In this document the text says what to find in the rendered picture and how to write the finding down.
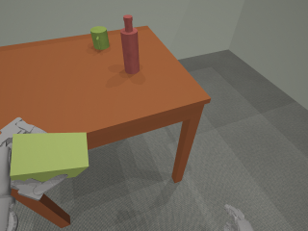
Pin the robot left forearm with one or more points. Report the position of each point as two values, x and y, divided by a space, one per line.
8 218

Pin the table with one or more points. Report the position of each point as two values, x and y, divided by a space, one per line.
65 85

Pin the left robot hand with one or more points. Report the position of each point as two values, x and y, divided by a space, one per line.
30 188

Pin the sponge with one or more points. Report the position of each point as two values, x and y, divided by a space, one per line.
42 156

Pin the right robot hand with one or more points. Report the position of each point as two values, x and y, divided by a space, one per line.
238 217

